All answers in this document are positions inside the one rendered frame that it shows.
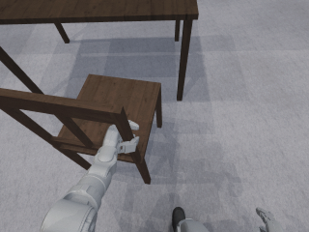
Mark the chair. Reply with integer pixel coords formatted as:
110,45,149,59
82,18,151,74
0,73,162,185

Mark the right robot hand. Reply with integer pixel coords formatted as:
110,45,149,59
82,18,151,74
252,207,284,232

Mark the left robot hand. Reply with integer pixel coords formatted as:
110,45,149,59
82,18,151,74
102,120,140,154

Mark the table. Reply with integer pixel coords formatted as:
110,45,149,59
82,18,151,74
0,0,199,102

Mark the left robot forearm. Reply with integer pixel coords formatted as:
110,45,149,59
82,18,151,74
40,145,118,232

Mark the robot left upper arm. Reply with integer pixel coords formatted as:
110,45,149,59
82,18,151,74
42,199,98,232

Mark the robot right thigh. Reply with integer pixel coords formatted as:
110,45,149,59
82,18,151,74
176,220,210,232

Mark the right robot foot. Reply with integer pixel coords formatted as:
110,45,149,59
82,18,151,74
172,207,185,232

